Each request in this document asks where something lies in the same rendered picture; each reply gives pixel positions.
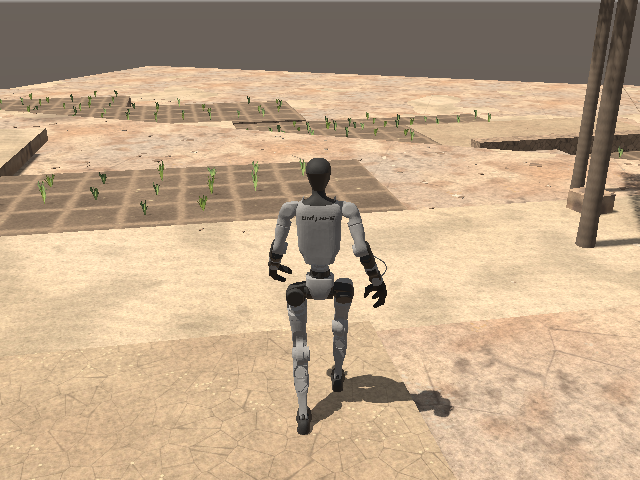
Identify robot right upper arm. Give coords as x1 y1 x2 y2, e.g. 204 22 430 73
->
339 201 369 257

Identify left robot hand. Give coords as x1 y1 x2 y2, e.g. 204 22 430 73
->
269 264 292 282

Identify right robot forearm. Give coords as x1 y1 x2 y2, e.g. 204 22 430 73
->
360 241 383 286

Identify left robot shin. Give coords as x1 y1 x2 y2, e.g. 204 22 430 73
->
292 347 309 420

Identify left robot thigh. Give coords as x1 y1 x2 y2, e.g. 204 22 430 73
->
286 281 310 365

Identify left robot forearm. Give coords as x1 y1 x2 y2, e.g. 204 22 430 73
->
268 239 283 270

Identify right robot hand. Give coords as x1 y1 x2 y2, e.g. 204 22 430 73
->
364 281 387 308

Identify robot left upper arm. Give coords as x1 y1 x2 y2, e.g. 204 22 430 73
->
272 201 298 255

